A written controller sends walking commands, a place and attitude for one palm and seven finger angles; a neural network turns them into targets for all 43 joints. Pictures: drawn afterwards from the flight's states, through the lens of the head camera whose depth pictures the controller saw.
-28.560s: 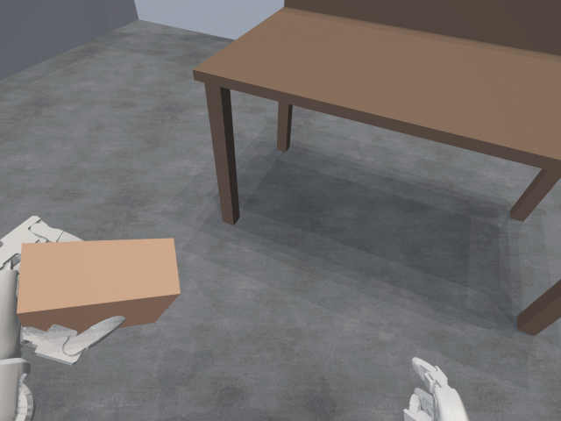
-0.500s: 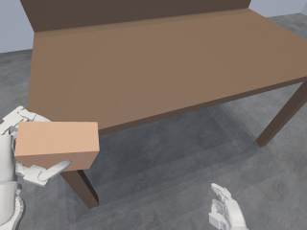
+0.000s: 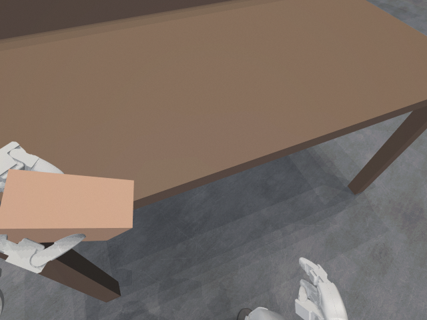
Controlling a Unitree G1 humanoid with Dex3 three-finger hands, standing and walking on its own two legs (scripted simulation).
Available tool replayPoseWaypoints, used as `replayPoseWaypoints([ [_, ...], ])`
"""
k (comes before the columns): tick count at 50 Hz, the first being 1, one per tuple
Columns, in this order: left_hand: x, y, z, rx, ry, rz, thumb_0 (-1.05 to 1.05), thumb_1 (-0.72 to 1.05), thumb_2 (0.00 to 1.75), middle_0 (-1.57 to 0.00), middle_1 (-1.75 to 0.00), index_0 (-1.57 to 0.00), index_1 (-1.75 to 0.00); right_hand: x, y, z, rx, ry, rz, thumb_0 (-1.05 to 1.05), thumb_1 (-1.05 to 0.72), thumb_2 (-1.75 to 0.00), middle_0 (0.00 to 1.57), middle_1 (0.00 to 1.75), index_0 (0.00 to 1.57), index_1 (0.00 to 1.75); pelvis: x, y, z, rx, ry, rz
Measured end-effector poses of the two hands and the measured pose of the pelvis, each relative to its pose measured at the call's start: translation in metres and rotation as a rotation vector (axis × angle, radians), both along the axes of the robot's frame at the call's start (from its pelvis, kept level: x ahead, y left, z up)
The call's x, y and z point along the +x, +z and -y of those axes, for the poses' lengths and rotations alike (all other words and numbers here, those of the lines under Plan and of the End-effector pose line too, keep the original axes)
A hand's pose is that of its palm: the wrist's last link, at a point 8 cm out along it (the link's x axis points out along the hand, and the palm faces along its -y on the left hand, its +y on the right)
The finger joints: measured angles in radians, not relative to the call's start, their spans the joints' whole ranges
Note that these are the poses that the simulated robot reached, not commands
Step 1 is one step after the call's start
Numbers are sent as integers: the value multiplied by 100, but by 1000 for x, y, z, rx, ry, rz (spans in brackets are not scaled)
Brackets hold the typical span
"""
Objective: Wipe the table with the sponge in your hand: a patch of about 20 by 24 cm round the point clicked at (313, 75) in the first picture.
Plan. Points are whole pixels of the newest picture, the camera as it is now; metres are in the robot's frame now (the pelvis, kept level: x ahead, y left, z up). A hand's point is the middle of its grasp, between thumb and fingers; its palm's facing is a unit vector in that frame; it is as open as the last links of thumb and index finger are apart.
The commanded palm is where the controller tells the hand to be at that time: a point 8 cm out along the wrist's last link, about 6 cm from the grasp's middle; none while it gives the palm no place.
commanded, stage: shuffle to correct the standing spot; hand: left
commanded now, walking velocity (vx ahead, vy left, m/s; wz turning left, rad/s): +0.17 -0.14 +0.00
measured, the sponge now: (87, 212) +0.23 +0.20 +0.14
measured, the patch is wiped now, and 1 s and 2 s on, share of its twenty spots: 0.00 0.00 0.00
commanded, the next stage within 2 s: come to a stop and stand still in 0.38 s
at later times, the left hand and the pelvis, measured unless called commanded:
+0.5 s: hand (136, 143) +0.32 +0.14 +0.19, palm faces +0.43 -0.79 -0.43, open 10.3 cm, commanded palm +0.26 +0.18 +0.19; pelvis +0.11 -0.10 -0.01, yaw +2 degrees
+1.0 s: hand (144, 143) +0.33 +0.13 +0.18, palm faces +0.42 -0.79 -0.45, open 10.3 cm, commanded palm +0.27 +0.17 +0.19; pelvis +0.12 -0.12 +0.01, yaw +3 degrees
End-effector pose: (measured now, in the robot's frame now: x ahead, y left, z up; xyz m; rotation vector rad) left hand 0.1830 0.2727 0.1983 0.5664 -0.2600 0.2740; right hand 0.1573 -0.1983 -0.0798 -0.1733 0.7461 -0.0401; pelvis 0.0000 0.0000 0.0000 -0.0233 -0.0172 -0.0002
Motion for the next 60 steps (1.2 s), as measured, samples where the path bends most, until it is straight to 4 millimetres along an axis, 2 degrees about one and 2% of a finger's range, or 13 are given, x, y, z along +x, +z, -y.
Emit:
replayPoseWaypoints([
  [4, 14, 1, 19, 19, 2, 48, -1, -53, 101, -79, -130, -75, -129, 31, -15, 23, -7, 2, -10, 1, -91, -90, 20, 30, 21, 30, 14, -11, 18, -8, 20, 18],
  [9, 26, 2, 20, -39, 57, 71, -1, -53, 101, -79, -129, -75, -129, 59, -1, 50, -65, -7, -18, 1, -91, -90, 20, 30, 21, 30, 33, -4, 30, 17, 17, 11],
  [16, 51, -6, 31, -80, 81, 131, -1, -53, 101, -79, -129, -75, -129, 93, 8, 76, -102, -41, 53, 1, -91, -90, 20, 30, 20, 30, 68, -12, 50, 37, 14, 30],
  [21, 78, 0, 63, -89, 108, 93, -1, -53, 101, -79, -129, -75, -129, 112, 8, 85, -39, 13, 49, 1, -91, -90, 20, 30, 20, 30, 91, -2, 77, 23, 27, 20],
  [25, 94, 5, 97, -27, 79, 96, -1, -53, 101, -79, -129, -75, -129, 132, -8, 102, 6, 25, 53, 1, -91, -90, 20, 30, 21, 30, 106, -11, 102, 10, 40, 28],
  [31, 108, 8, 119, -43, 93, 37, -1, -53, 101, -79, -129, -75, -129, 149, -7, 134, -7, 8, 1, 1, -91, -90, 20, 30, 21, 30, 123, 2, 121, 31, 42, 17],
  [40, 114, 9, 123, -51, 148, 30, -1, -53, 101, -79, -129, -75, -129, 167, 5, 164, -64, -16, 27, 1, -91, -90, 20, 30, 20, 30, 136, 8, 132, 45, 45, 25],
  [45, 112, 1, 120, -92, 140, 32, -1, -53, 101, -79, -129, -75, -129, 172, 10, 164, -88, -21, 47, 1, -91, -90, 20, 30, 20, 30, 132, 4, 127, 26, 53, 24],
  [50, 102, 0, 105, -44, 119, 5, -1, -53, 101, -79, -129, -75, -129, 165, 17, 149, -101, -6, 65, 1, -91, -90, 19, 30, 20, 30, 120, 5, 118, 19, 52, 23],
  [52, 102, 15, 79, 48, 121, 84, -1, -53, 101, -79, -129, -75, -129, 155, 19, 138, -103, 29, 64, 1, -91, -90, 19, 30, 20, 30, 111, 6, 116, 26, 46, 15],
  [55, 95, 19, 43, 14, 187, 168, -1, -53, 101, -79, -129, -75, -129, 137, 25, 121, -79, 52, 81, 1, -91, -90, 19, 30, 20, 30, 100, 6, 105, 22, 24, 25],
  [57, 88, 13, 37, -57, 180, 204, -1, -53, 101, -79, -129, -75, -129, 123, 26, 111, -77, 53, 96, 1, -91, -90, 20, 30, 20, 30, 93, 5, 92, 12, 25, 40],
  [60, 77, -4, 48, -173, 87, 195, -1, -53, 101, -79, -129, -75, -129, 100, 29, 96, -73, 35, 99, 1, -91, -90, 20, 30, 21, 30, 84, 6, 72, 14, 8, 62],
])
